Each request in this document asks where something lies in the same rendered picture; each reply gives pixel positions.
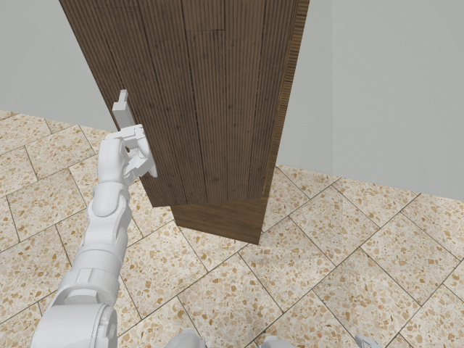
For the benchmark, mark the cupboard door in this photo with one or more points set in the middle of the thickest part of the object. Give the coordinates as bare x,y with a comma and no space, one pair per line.
203,78

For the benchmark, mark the robot left upper arm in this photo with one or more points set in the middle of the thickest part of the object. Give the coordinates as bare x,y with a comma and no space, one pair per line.
78,326

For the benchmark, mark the handle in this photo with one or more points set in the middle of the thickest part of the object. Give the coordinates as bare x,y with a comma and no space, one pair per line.
122,112

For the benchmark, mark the robot right shin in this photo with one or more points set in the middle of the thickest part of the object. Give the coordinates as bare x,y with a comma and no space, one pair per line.
270,338

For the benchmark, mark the robot left thigh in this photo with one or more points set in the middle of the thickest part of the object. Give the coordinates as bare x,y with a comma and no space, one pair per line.
186,340

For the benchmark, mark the robot left hand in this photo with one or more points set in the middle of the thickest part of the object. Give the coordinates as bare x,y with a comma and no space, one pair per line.
113,158

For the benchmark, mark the left robot forearm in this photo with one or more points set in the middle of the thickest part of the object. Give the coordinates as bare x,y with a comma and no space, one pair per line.
93,277

